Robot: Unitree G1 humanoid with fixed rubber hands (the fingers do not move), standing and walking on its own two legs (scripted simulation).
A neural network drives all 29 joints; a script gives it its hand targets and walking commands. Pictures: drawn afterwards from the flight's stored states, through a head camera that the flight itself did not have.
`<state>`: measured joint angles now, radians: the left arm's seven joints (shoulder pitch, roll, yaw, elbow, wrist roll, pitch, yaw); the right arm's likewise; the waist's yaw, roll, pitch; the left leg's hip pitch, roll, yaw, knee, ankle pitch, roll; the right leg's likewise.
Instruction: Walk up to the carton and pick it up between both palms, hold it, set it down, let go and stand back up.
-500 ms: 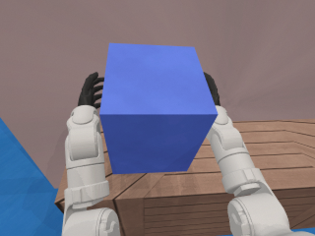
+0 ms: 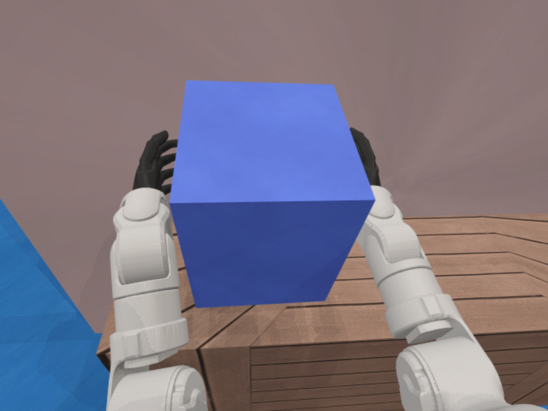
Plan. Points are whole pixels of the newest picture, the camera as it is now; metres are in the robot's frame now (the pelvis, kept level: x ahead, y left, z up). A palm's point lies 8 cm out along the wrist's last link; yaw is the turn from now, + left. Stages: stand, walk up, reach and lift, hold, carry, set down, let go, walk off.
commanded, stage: hold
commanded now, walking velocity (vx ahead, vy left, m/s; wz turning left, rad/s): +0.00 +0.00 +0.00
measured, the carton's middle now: (261, 200) +0.37 +0.00 +0.15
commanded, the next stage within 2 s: set down in 1.12 s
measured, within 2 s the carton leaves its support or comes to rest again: neither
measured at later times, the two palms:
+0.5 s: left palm (150, 191) +0.36 +0.15 +0.18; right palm (359, 181) +0.37 -0.14 +0.18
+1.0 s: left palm (158, 183) +0.37 +0.14 +0.19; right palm (367, 179) +0.37 -0.15 +0.18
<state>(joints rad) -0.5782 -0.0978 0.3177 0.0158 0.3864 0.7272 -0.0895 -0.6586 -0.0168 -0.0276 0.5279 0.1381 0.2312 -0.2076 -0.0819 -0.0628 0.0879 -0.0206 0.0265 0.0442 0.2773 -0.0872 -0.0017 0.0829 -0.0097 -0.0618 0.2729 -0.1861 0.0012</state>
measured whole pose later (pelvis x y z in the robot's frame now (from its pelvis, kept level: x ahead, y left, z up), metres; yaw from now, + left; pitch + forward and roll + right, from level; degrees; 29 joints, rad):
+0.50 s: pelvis +0.01 +0.00 +0.00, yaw +0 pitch -10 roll +0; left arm -0.56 -0.10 0.30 0.00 0.40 0.73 -0.08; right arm -0.66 -0.02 -0.02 0.55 0.15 0.21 -0.19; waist -0.09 -0.08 0.09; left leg -0.01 0.02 0.05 0.30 -0.11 0.00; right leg 0.11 -0.01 -0.06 0.26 -0.19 0.01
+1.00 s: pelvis +0.00 +0.00 +0.00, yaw -1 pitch -9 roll +0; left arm -0.64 -0.10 0.35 0.10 0.40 0.71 -0.09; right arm -0.71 -0.02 -0.06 0.60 0.10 0.21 -0.19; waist -0.07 -0.07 0.08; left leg -0.02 0.03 0.06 0.26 -0.08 0.00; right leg 0.07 -0.01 -0.05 0.27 -0.18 0.00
